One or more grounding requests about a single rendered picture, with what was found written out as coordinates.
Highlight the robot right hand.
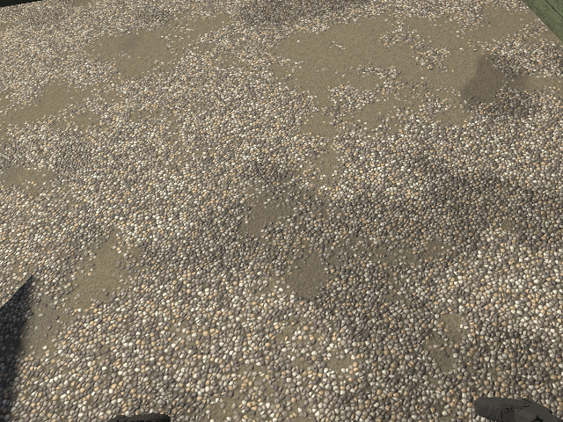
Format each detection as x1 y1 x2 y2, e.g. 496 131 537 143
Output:
474 397 563 422

